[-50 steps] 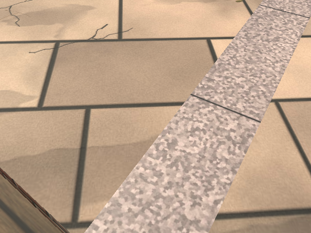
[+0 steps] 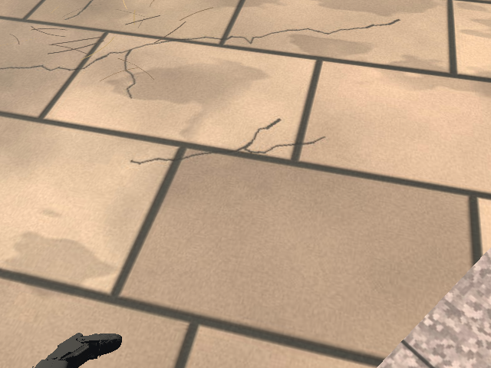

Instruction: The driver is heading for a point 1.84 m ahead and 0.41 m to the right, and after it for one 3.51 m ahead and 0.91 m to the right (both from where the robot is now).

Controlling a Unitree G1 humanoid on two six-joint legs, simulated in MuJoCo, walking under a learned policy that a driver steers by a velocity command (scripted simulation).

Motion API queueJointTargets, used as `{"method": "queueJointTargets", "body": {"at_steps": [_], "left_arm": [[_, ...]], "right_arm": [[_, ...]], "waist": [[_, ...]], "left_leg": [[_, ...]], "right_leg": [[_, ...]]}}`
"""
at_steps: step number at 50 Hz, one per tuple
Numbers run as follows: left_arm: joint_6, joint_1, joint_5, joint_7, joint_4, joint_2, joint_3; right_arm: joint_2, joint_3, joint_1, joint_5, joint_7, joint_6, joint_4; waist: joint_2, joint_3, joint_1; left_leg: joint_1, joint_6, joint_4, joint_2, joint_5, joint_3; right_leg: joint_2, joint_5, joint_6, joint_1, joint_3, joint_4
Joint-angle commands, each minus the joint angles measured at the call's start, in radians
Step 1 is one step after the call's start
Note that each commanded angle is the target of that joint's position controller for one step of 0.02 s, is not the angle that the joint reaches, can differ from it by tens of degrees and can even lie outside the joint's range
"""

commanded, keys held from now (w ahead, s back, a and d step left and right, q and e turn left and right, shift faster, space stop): q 0.08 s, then e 0.76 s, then no key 0.16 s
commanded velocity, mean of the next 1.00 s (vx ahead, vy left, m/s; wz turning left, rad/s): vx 0.07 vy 0.00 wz -0.20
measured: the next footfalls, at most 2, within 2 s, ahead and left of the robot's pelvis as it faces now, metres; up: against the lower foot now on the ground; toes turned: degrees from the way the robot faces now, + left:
right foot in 0.12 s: +0.26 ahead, -0.15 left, +0.00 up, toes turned +10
left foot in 0.40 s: +0.18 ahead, +0.08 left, +0.00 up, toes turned -2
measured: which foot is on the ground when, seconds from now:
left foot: down 0.00-0.12, up 0.14-0.38, down 0.40-0.78, up 0.80-1.00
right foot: up 0.00-0.10, down 0.12-0.42, up 0.44-0.76, down 0.78-1.00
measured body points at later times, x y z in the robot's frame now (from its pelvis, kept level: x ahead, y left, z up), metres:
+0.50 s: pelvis +0.13 -0.04 +0.00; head +0.16 -0.02 +0.45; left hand +0.24 +0.24 -0.12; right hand +0.29 -0.29 -0.10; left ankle +0.14 +0.08 -0.74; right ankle +0.19 -0.16 -0.70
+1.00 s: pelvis +0.15 -0.10 +0.00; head +0.18 -0.13 +0.45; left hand +0.38 +0.11 -0.08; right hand +0.21 -0.41 -0.11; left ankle +0.18 +0.05 -0.66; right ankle +0.15 -0.19 -0.74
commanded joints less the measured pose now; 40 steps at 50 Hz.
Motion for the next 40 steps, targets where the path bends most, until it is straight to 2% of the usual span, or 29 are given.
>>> {"method": "queueJointTargets", "body": {"at_steps": [1, 3, 5, 6, 7, 8, 9, 10, 11, 12, 13, 14, 15, 17, 19, 20, 21, 22, 23, 24, 25, 26, 28, 32, 35, 37, 38, 39, 40], "left_arm": [[0.022, 0.048, -0.01, 0.021, -0.037, 0.066, 0.015], [0.042, 0.065, -0.022, 0.032, -0.042, 0.094, 0.031], [0.051, 0.151, 0.007, 0.04, -0.018, 0.122, 0.051], [0.052, 0.263, 0.037, 0.042, 0.0, 0.162, 0.057], [0.06, 0.288, 0.063, 0.033, -0.009, 0.182, 0.05], [0.064, 0.262, 0.041, 0.015, -0.006, 0.155, 0.046], [0.071, 0.161, 0.014, 0.005, -0.003, 0.137, 0.052], [0.087, 0.108, 0.016, 0.006, -0.031, 0.061, 0.036], [0.105, 0.031, 0.019, 0.009, -0.046, 0.044, 0.021], [0.12, -0.012, 0.018, 0.01, -0.05, 0.074, 0.027], [0.133, -0.012, 0.017, 0.013, -0.047, 0.128, 0.05], [0.142, 0.029, 0.018, 0.018, -0.041, 0.162, 0.068], [0.15, 0.067, 0.012, 0.022, -0.035, 0.164, 0.076], [0.157, 0.088, -0.004, 0.026, -0.042, 0.144, 0.077], [0.166, 0.075, -0.019, 0.029, -0.055, 0.13, 0.08], [0.168, 0.096, -0.024, 0.03, -0.052, 0.117, 0.08], [0.165, 0.099, -0.02, 0.027, -0.061, 0.081, 0.072], [0.153, 0.07, -0.03, 0.021, -0.11, 0.048, 0.066], [0.142, 0.077, -0.012, 0.018, -0.101, 0.11, 0.089], [0.146, 0.123, -0.016, 0.015, -0.074, 0.142, 0.106], [0.161, 0.181, -0.017, 0.02, -0.039, 0.139, 0.111], [0.176, 0.21, -0.011, 0.026, -0.027, 0.132, 0.111], [0.188, 0.198, -0.011, 0.024, -0.044, 0.091, 0.098], [0.188, 0.087, -0.015, -0.008, -0.119, 0.041, 0.065], [0.187, 0.087, -0.017, -0.032, -0.147, 0.086, 0.076], [0.188, 0.138, -0.017, -0.04, -0.138, 0.095, 0.086], [0.188, 0.184, -0.013, -0.035, -0.122, 0.107, 0.097], [0.186, 0.228, -0.01, -0.023, -0.121, 0.166, 0.118], [0.185, 0.248, 0.007, -0.005, -0.155, 0.302, 0.145]], "right_arm": [[-0.225, -0.052, -0.062, 0.013, -0.034, 0.0, -0.135], [-0.192, -0.045, -0.05, 0.031, -0.042, 0.017, -0.137], [-0.113, -0.03, -0.072, 0.024, -0.047, 0.019, -0.154], [-0.04, -0.01, -0.073, 0.003, -0.048, 0.012, -0.181], [0.004, 0.006, 0.079, -0.01, -0.037, -0.005, -0.187], [-0.049, 0.002, 0.236, -0.009, -0.016, -0.015, -0.153], [-0.082, 0.004, 0.247, 0.027, -0.002, 0.005, -0.125], [-0.108, -0.004, 0.098, 0.02, -0.013, 0.032, -0.122], [-0.13, -0.015, -0.064, 0.007, -0.026, 0.053, -0.171], [-0.118, -0.013, -0.137, -0.009, -0.032, 0.062, -0.201], [-0.094, -0.008, -0.156, -0.018, -0.037, 0.059, -0.214], [-0.064, -0.001, -0.151, -0.018, -0.041, 0.049, -0.215], [-0.055, 0.002, -0.135, -0.008, -0.044, 0.039, -0.21], [-0.075, -0.003, -0.104, 0.006, -0.044, 0.035, -0.196], [-0.084, -0.008, -0.096, -0.002, -0.04, 0.039, -0.19], [-0.113, -0.019, -0.096, -0.012, -0.041, 0.043, -0.199], [-0.18, -0.036, -0.053, -0.035, -0.049, 0.048, -0.208], [-0.259, -0.06, -0.064, -0.063, -0.043, 0.054, -0.206], [-0.219, -0.053, -0.116, -0.074, -0.044, 0.044, -0.235], [-0.174, -0.041, -0.19, -0.061, -0.049, 0.034, -0.261], [-0.145, -0.034, -0.259, -0.038, -0.05, 0.026, -0.277], [-0.132, -0.031, -0.294, -0.016, -0.048, 0.018, -0.282], [-0.137, -0.031, -0.286, -0.014, -0.048, 0.018, -0.272], [-0.175, -0.052, -0.238, -0.014, -0.053, 0.043, -0.251], [-0.22, -0.07, -0.218, 0.002, -0.045, 0.046, -0.241], [-0.222, -0.073, -0.235, 0.022, -0.041, 0.04, -0.237], [-0.201, -0.068, -0.211, 0.025, -0.038, 0.035, -0.224], [-0.161, -0.06, -0.155, 0.004, -0.031, 0.029, -0.21], [-0.09, -0.032, -0.171, -0.053, -0.023, 0.023, -0.267]], "waist": [[0.041, -0.09, 0.058], [0.084, -0.108, 0.08], [0.075, -0.138, 0.135], [-0.01, -0.24, 0.163], [-0.254, -0.343, 0.089], [-0.264, -0.409, 0.02], [-0.278, -0.387, -0.008], [-0.154, -0.283, 0.052], [-0.083, -0.152, 0.057], [-0.053, -0.063, 0.036], [-0.085, -0.032, 0.032], [-0.126, -0.056, 0.042], [-0.155, -0.099, 0.046], [-0.173, -0.157, 0.031], [-0.155, -0.141, 0.003], [-0.133, -0.128, -0.002], [-0.031, -0.12, -0.016], [0.283, -0.072, 0.004], [0.269, -0.063, 0.003], [0.187, -0.056, 0.041], [0.127, -0.047, 0.076], [0.112, -0.036, 0.085], [0.096, -0.024, 0.081], [0.154, -0.052, 0.025], [0.19, -0.07, 0.017], [0.183, -0.062, 0.053], [0.153, -0.07, 0.068], [0.016, -0.102, 0.07], [-0.325, -0.12, 0.051]], "left_leg": [[-0.246, 0.12, -0.077, 0.124, 0.521, -0.12], [-0.197, 0.066, -0.004, 0.099, 0.335, -0.166], [-0.16, -0.005, 0.187, 0.059, 0.266, -0.138], [-0.237, -0.06, 0.44, 0.013, 0.01, -0.066], [-0.332, -0.104, 0.736, -0.058, -0.469, -0.03], [-0.36, -0.127, 0.92, 0.015, -0.495, -0.092], [-0.46, -0.132, 0.987, 0.105, -0.405, -0.047], [-0.439, -0.143, 0.927, 0.16, -0.32, 0.02], [-0.392, -0.14, 0.823, 0.175, -0.264, 0.04], [-0.306, -0.131, 0.658, 0.177, -0.265, 0.068], [-0.23, -0.124, 0.516, 0.144, -0.271, 0.119], [-0.169, -0.12, 0.415, 0.12, -0.266, 0.137], [-0.134, -0.123, 0.351, 0.101, -0.221, 0.135], [-0.072, -0.115, 0.237, 0.095, -0.101, 0.115], [0.047, -0.088, 0.072, 0.089, 0.042, 0.128], [0.135, -0.064, 0.025, 0.126, 0.048, 0.113], [0.248, 0.001, -0.034, 0.296, 0.016, -0.028], [0.161, 0.145, -0.154, 0.501, 0.048, -0.261], [0.117, 0.224, -0.175, 0.583, 0.168, -0.332], [0.11, 0.206, -0.149, 0.541, 0.269, -0.251], [0.105, 0.158, -0.12, 0.478, 0.332, -0.152], [0.114, 0.134, -0.103, 0.454, 0.391, -0.093], [0.104, 0.123, -0.1, 0.42, 0.47, 0.006], [0.143, 0.123, -0.081, 0.414, 0.435, 0.094], [0.132, 0.124, -0.052, 0.45, 0.427, 0.098], [0.11, 0.086, 0.011, 0.446, 0.379, 0.12], [0.065, 0.044, 0.081, 0.416, 0.323, 0.153], [-0.062, -0.039, 0.254, 0.358, 0.177, 0.237], [-0.392, -0.149, 0.611, 0.22, -0.406, 0.295]], "right_leg": [[0.132, 0.327, 0.032, 0.388, -0.127, -0.34], [0.154, 0.436, 0.041, 0.473, -0.096, -0.48], [0.081, 0.535, 0.002, 0.572, -0.07, -0.543], [-0.109, 0.829, -0.08, 0.751, 0.093, -0.487], [-0.344, 1.23, -0.266, 0.87, 0.416, -0.507], [-0.416, 1.181, -0.381, 0.877, 0.544, -0.472], [-0.405, 0.641, -0.406, 0.842, 0.604, -0.529], [-0.283, 0.279, -0.341, 0.683, 0.518, -0.598], [-0.209, 0.168, -0.282, 0.48, 0.423, -0.635], [-0.136, 0.179, -0.234, 0.317, 0.331, -0.656], [-0.079, 0.244, -0.216, 0.251, 0.254, -0.669], [-0.047, 0.312, -0.22, 0.269, 0.217, -0.664], [-0.045, 0.354, -0.235, 0.318, 0.222, -0.654], [-0.075, 0.326, -0.253, 0.372, 0.272, -0.645], [-0.057, 0.206, -0.226, 0.305, 0.284, -0.636], [-0.032, 0.087, -0.188, 0.218, 0.275, -0.614], [0.019, -0.093, -0.127, 0.06, 0.223, -0.485], [0.167, -0.212, -0.07, -0.061, -0.007, -0.259], [0.122, -0.284, -0.031, -0.066, -0.006, -0.023], [0.113, -0.245, -0.017, -0.074, 0.009, 0.111], [0.105, -0.205, -0.001, -0.064, 0.008, 0.175], [0.095, -0.157, 0.013, -0.075, 0.008, 0.228], [0.079, -0.087, 0.036, -0.063, -0.03, 0.238], [0.034, -0.04, 0.045, 0.047, -0.107, -0.062], [0.049, -0.041, 0.012, 0.183, -0.163, -0.229], [0.076, 0.078, -0.032, 0.291, -0.196, -0.416], [0.105, 0.172, -0.06, 0.397, -0.195, -0.515], [0.036, 0.433, -0.102, 0.573, -0.075, -0.556], [-0.264, 0.881, -0.271, 0.759, 0.327, -0.532]]}}
Keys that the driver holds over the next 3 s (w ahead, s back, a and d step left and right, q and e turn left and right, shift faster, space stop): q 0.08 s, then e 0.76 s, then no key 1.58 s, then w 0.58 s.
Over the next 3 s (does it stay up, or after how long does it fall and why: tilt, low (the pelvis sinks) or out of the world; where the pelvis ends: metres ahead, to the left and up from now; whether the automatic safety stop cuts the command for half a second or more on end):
stays up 0.30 -0.16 0.01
